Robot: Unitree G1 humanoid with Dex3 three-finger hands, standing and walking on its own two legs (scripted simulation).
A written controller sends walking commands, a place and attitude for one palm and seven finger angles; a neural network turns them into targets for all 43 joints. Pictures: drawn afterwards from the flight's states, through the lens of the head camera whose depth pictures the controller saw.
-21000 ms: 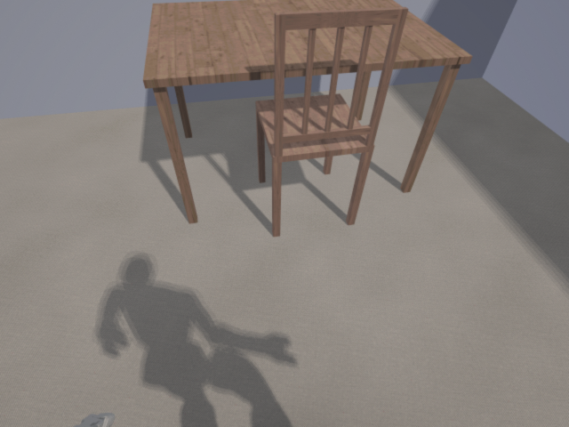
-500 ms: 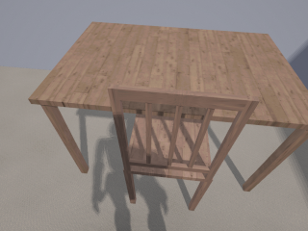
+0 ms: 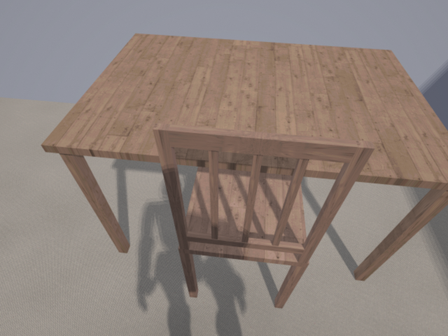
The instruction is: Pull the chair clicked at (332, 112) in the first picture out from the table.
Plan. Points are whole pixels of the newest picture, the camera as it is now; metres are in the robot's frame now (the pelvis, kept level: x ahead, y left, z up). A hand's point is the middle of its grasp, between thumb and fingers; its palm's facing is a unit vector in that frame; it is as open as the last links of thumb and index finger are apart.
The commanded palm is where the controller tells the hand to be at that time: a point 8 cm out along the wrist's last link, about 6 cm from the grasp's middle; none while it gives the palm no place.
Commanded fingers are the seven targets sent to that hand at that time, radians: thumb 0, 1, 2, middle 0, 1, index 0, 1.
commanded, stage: look again from close up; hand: left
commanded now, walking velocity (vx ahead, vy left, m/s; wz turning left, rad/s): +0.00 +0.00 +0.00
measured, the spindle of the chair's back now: (250, 204) +0.42 -0.03 -0.05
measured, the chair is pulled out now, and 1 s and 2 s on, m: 0.00 0.00 0.00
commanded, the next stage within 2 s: none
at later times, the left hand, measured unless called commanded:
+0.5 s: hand out of the picture -0.03 +0.14 -0.18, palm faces +0.06 -0.98 -0.16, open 7.3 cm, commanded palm none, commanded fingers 0.00 0.90 0.90 -0.20 -0.30 -0.20 -0.30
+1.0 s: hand out of the picture -0.03 +0.13 -0.18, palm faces +0.07 -0.98 -0.16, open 7.3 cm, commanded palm none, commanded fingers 0.00 0.90 0.90 -0.20 -0.30 -0.20 -0.30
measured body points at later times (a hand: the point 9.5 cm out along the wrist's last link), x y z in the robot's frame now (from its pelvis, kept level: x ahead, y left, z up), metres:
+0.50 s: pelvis +0.00 -0.01 +0.00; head +0.01 -0.02 +0.45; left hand -0.03 +0.19 -0.16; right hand -0.01 -0.22 -0.17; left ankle +0.00 +0.09 -0.74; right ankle -0.03 -0.09 -0.74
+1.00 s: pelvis +0.01 -0.02 +0.00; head +0.01 -0.03 +0.45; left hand -0.03 +0.18 -0.16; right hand -0.01 -0.23 -0.17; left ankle +0.00 +0.09 -0.74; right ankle -0.03 -0.09 -0.74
